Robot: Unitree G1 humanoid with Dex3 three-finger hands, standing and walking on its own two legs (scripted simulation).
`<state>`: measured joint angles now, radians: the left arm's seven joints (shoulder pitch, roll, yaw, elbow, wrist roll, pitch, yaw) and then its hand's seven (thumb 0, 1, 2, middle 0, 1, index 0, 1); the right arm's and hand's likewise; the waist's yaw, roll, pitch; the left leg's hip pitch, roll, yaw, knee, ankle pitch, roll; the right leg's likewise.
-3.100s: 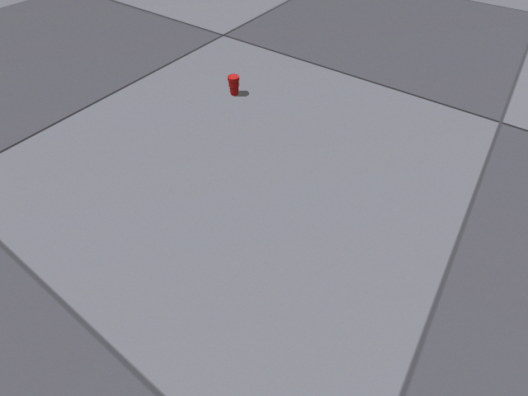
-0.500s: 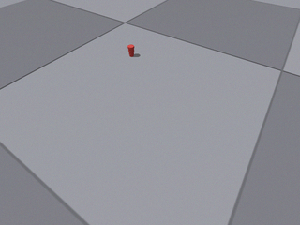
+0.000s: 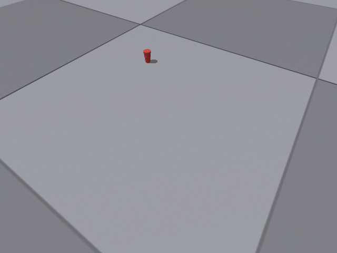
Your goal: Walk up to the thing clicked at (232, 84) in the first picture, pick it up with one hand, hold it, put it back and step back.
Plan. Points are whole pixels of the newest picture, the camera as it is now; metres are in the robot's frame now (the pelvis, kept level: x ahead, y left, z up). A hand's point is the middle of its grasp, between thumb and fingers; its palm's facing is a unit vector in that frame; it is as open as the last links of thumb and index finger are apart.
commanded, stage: stand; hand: left
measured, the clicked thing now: (147, 56) +2.17 +0.20 -0.72
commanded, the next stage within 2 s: walk up in 0.62 s
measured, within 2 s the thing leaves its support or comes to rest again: neither
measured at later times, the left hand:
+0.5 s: hand out of the picture +0.07 +0.25 -0.16, palm faces -0.04 -0.94 -0.35, open 7.4 cm
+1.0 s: hand out of the picture +0.09 +0.33 -0.16, palm faces +0.04 -0.92 -0.38, open 7.4 cm
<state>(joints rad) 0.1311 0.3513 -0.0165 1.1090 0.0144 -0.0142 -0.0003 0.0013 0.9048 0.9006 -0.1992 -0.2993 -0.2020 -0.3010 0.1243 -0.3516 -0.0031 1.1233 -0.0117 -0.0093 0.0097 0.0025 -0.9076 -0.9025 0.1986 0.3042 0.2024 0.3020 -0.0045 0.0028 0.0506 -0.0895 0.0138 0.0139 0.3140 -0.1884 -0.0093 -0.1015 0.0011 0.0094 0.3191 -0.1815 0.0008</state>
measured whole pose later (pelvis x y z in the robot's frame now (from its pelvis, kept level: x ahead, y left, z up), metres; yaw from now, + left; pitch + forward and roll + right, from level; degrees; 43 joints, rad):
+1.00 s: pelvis +0.10 +0.03 -0.02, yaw +2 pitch -2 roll -2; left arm 0.31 0.46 0.06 1.01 0.03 -0.06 -0.07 0.00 0.90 0.90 -0.20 -0.30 -0.20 -0.30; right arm 0.16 -0.45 -0.09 0.99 -0.03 -0.05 0.10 0.01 -0.91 -0.90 0.20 0.30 0.20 0.30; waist 0.06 0.01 0.04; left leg -0.41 0.07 0.03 0.63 -0.35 0.01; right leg 0.03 -0.03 -0.03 0.37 -0.37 0.01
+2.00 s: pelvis +0.67 +0.05 -0.03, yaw +0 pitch -1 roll -1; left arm 0.30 0.47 0.06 0.96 0.02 -0.06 -0.06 0.00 0.90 0.90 -0.20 -0.30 -0.20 -0.30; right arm 0.22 -0.44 -0.10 0.90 -0.03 -0.10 0.08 0.00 -0.91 -0.90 0.20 0.30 0.20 0.30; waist 0.01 -0.04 0.03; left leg -0.45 0.09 0.11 0.68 -0.20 0.02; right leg -0.19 -0.05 -0.02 0.90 -0.49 -0.04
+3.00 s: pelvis +1.16 +0.03 -0.02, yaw +0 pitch -2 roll +1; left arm 0.32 0.45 0.03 0.94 0.00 -0.05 -0.05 0.01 0.91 0.90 -0.20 -0.30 -0.20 -0.30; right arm 0.22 -0.39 -0.05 0.86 0.00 -0.09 0.06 0.00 -0.91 -0.90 0.20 0.30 0.20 0.30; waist 0.01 -0.07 0.07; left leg -0.30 0.03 0.13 0.55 -0.21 0.04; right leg -0.42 -0.06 0.01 1.08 -0.37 -0.03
